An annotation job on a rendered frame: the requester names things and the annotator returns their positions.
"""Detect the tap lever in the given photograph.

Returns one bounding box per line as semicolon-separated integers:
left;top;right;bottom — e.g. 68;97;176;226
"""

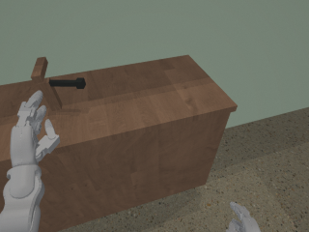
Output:
49;77;86;89

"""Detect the left robot forearm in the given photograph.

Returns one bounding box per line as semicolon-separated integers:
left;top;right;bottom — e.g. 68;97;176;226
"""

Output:
0;163;45;232

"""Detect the right robot hand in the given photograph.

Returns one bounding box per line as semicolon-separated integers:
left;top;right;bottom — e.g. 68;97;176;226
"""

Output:
226;201;261;232

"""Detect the counter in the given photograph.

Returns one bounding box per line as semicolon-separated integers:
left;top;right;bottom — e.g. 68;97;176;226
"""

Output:
0;54;238;232

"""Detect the left robot hand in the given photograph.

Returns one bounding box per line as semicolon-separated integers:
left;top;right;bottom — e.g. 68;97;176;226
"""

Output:
10;90;61;168

